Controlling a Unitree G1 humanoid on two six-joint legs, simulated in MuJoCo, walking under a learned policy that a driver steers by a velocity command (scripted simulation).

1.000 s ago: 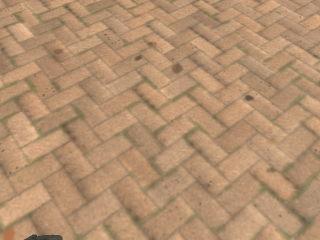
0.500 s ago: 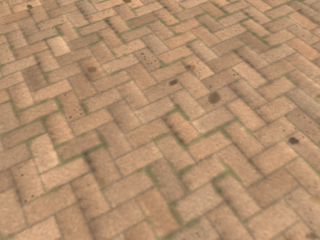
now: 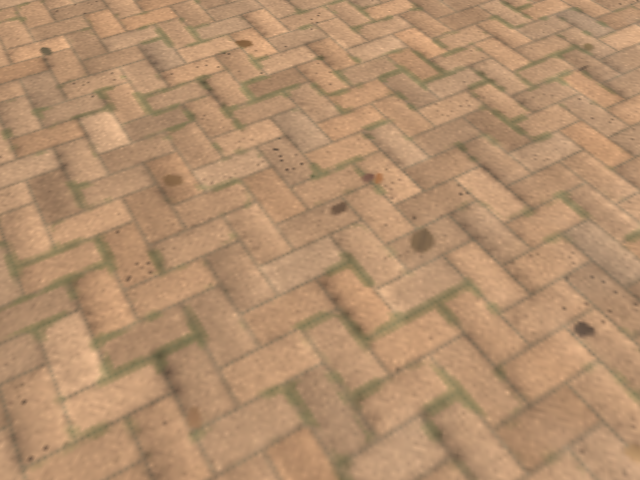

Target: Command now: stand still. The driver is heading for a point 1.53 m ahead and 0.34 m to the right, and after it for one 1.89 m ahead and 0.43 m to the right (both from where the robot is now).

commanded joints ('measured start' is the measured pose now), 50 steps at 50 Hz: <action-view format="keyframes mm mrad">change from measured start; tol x2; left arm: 1 20 105 21 -10 0 -3 8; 22 97 68 6 96 3 -20 23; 50 235 11 -5 125 -2 -32 27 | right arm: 1 -22 -123 -30 -28 1 -11 -6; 24 -20 -105 -13 185 4 3 -22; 50 40 -74 8 274 8 7 -27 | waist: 1 4 3 -77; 22 -6 3 -2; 50 -16 -6 12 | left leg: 1 120 68 -65 -49 390 49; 13 110 44 -43 -90 233 35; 23 91 35 -37 -111 148 30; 50 76 28 -27 -112 162 28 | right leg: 1 -53 -40 33 -69 254 -10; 14 -101 -34 25 -109 136 -8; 23 -123 -30 20 -123 90 -10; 50 -135 -25 17 -130 121 -17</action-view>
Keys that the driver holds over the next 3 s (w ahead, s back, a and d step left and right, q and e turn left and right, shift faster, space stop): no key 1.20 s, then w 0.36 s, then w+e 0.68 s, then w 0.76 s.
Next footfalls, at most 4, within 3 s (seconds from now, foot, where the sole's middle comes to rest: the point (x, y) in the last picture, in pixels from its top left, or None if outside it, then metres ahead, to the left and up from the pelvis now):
1.94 right None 0.43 -0.11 -0.77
2.44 left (343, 370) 0.76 -0.01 -0.77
2.96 right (481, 315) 0.92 -0.35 -0.77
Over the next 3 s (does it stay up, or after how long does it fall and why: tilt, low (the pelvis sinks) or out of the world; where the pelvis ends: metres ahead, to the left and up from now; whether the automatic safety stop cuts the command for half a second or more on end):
stays up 0.83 -0.20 -0.01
